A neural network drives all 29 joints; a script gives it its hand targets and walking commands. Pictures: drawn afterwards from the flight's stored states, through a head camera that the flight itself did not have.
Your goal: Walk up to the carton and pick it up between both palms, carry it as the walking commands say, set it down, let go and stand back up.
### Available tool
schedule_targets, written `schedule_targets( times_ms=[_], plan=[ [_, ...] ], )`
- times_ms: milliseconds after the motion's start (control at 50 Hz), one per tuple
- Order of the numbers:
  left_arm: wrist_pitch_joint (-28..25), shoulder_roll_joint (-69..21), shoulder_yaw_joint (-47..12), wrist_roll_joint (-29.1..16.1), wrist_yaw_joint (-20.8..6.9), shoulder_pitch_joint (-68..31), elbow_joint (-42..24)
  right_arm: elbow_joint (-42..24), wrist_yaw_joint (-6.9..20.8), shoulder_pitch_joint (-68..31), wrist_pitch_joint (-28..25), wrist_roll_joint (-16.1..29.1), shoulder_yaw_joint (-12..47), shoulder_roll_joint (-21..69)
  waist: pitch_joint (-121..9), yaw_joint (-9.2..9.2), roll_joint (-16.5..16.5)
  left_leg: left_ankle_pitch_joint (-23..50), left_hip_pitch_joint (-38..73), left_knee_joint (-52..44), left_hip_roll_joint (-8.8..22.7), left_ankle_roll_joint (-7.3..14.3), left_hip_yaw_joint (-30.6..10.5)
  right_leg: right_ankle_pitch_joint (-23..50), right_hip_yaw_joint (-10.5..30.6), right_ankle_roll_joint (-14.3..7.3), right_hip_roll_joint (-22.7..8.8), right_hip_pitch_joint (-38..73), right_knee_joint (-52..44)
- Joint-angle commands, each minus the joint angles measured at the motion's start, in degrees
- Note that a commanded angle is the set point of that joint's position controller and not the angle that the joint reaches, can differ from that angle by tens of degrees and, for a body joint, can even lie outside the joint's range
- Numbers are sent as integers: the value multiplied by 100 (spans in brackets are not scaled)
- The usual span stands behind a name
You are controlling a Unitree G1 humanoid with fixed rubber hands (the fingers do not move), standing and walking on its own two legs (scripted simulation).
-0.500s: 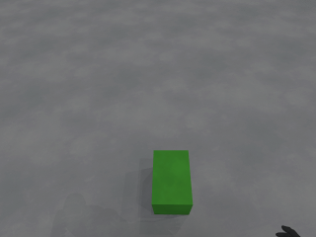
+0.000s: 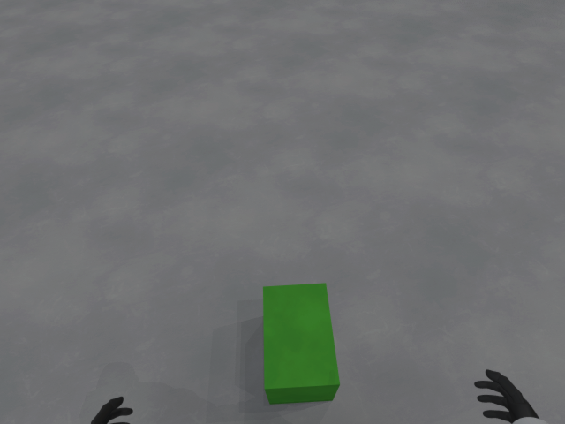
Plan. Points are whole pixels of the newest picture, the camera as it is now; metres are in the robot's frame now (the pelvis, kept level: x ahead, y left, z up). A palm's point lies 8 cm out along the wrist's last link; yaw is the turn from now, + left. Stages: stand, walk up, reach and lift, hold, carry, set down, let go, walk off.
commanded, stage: walk up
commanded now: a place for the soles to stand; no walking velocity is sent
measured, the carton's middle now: (297, 343) +0.42 -0.01 -0.65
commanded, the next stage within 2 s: stand in 0.70 s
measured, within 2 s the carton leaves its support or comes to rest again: neither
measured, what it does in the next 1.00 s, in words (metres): stands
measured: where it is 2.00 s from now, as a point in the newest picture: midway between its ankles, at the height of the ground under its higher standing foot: outside the picture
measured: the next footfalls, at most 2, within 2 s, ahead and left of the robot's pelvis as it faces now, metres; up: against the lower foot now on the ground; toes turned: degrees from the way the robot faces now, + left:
none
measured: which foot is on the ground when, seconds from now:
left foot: down 0.00-1.00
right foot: down 0.00-1.00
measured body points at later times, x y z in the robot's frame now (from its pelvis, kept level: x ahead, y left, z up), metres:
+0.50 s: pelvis -0.01 -0.01 +0.01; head +0.01 -0.02 +0.46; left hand +0.10 +0.29 -0.11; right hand +0.09 -0.32 -0.12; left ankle -0.03 +0.11 -0.74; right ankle -0.03 -0.14 -0.74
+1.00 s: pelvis -0.04 -0.01 -0.01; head +0.05 -0.01 +0.43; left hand +0.15 +0.28 -0.11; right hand +0.15 -0.29 -0.11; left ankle -0.03 +0.11 -0.74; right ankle -0.03 -0.13 -0.74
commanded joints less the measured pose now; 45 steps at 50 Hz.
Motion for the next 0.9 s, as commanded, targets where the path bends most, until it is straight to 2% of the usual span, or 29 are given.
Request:
schedule_targets(
  times_ms=[0,60,80,140,160,180,200,220,260,280,300,340,400,420,460,500,520,560,620,640,680,720,740,760,800,820,840,860,880],
  plan=[
    [-14,1170,212,-1,34,-147,-260,-203,-29,-175,-25,-61,-204,-1120,-910,16,74,2713,520,-526,676,141,-461,2644,282,-371,-559,335,-204],
    [8,1081,157,-6,5,-217,-230,-195,-29,-229,-48,-65,-207,-1132,-539,45,-57,2371,490,-764,616,106,-495,2421,351,-373,-537,198,-599],
    [-12,1068,155,4,-16,-198,-186,-175,-23,-170,-48,-59,-186,-1136,-606,16,185,2125,535,-789,578,87,-402,2253,424,-402,-520,201,-617],
    [-19,1110,195,34,-27,-333,-130,-137,4,-146,-45,-53,-170,-1074,-646,-24,-69,1618,513,-1033,611,99,-437,2045,425,-348,-578,284,-739],
    [-9,1156,187,13,-32,-314,-132,-125,24,-75,-61,-22,-175,-1053,-413,-35,-4,1718,461,-1057,576,81,-514,1973,478,-351,-483,213,-820],
    [-14,1108,218,31,-33,-279,-125,-164,32,-274,-58,-74,-185,-1019,-545,6,132,1505,620,-1077,625,78,-506,1780,406,-330,-544,95,-873],
    [-1,1145,188,29,-46,-306,-68,-141,27,-252,-69,-55,-144,-1053,-437,81,-18,1247,440,-1109,623,90,-468,1721,437,-310,-523,213,-867],
    [-21,1131,213,63,-60,-278,-200,-145,30,-256,-49,-109,-182,-1060,-486,28,-52,1236,546,-1057,560,64,-333,1816,461,-326,-551,173,-878],
    [-3,1071,177,48,-67,-254,-104,-130,26,-234,-81,-73,-155,-1093,-647,23,-13,1515,713,-1121,634,108,-480,1953,407,-333,-483,167,-847],
    [-15,1136,221,60,-55,-203,-72,-147,33,-101,-91,-83,-167,-1035,-629,15,-202,1487,721,-1148,643,83,-515,1754,445,-328,-489,199,-963],
    [-12,1114,206,65,-53,-219,-61,-109,38,-74,-83,-69,-188,-1139,-592,2,-79,1416,796,-1126,657,93,-436,1749,435,-342,-495,85,-948],
    [-49,1053,182,56,-37,-259,-47,-134,51,-200,-62,-59,-155,-1019,-503,-36,-297,1269,820,-1055,652,66,-441,1782,495,-291,-511,12,-1060],
    [-73,1077,182,62,-30,-253,-61,-120,29,-94,-48,-91,-156,-1056,-568,-119,26,1681,960,-1041,628,106,-449,2069,553,-347,-507,50,-1070],
    [-86,1118,188,39,-21,-80,-24,-94,39,-87,-50,-68,-158,-1035,-647,-30,97,1650,884,-1029,654,52,-359,2133,519,-340,-516,190,-1060],
    [-91,1221,214,29,-38,-38,-48,-89,46,-138,-25,-64,-184,-999,-651,23,-314,1538,914,-1049,629,15,-386,2117,543,-325,-574,180,-1065],
    [-60,1205,238,25,-30,-144,-78,-129,34,-65,-6,-59,-189,-978,-484,18,-305,1283,808,-1112,610,-38,-389,1872,631,-361,-606,141,-1085],
    [-81,1138,209,59,-26,-101,-64,-129,59,-162,-15,-56,-157,-1046,-516,-13,-11,1280,874,-1020,590,7,-366,1986,690,-357,-583,93,-1163],
    [-79,1179,220,45,-24,-127,-47,-142,36,-163,-22,-95,-169,-1023,-578,-62,-113,1485,940,-1031,614,41,-335,2243,657,-361,-557,170,-1136],
    [-37,1122,176,41,-35,-159,-62,-64,32,-37,-8,-104,-197,-1051,-410,-78,143,1702,1013,-1148,622,54,-294,2294,528,-337,-506,-31,-1037],
    [-50,1091,151,20,-40,-93,-35,-53,41,-60,-17,-66,-199,-1073,-391,-7,-61,1737,991,-1130,663,58,-353,2271,525,-325,-475,18,-1040],
    [-38,1114,202,54,-24,-55,-62,-106,46,-55,-9,-62,-219,-1051,-501,-26,53,1581,1063,-1176,696,73,-334,2126,571,-352,-480,-15,-1033],
    [-32,1144,172,46,-18,1,-14,-139,27,-140,8,-102,-194,-1110,-584,4,-56,1644,993,-1025,691,88,-279,2136,490,-335,-495,80,-1086],
    [350,445,538,271,-267,-1371,-2024,-2149,158,-470,279,-41,-206,-350,145,273,-215,970,-578,-180,-243,-252,-205,1029,-39,-193,275,-864,-349],
    [607,674,875,463,-346,-1150,-2803,-2573,238,-444,543,-129,-332,-466,383,58,341,836,-601,-329,-337,-253,-100,708,-215,-166,230,-432,-307],
    [1052,687,827,522,-390,-858,-2702,-2555,312,-224,913,-218,-435,-486,265,-44,-178,1152,-185,-177,-388,-121,-181,1087,-112,-127,177,-602,-414],
    [1277,651,767,533,-405,-364,-2444,-2542,338,67,1125,-392,-773,-685,161,-223,-229,1475,143,-79,-363,-152,-265,1438,-274,-173,323,-886,-381],
    [1372,785,971,724,-436,-275,-2415,-2761,283,-31,1155,-386,-821,-698,-284,-162,-77,1907,236,98,-414,-160,-221,1899,-264,-134,282,-902,-325],
    [1434,797,1062,728,-486,10,-2505,-2710,287,286,1235,-291,-831,-610,-382,-103,-16,1816,155,17,-388,-166,-145,1953,-360,-99,340,-568,-310],
    [1348,753,1143,713,-518,-21,-2615,-3102,193,191,1117,-274,-1023,-483,-801,-218,-221,1840,-169,274,-401,-79,-215,2350,-212,-26,367,-505,-63]
  ],
)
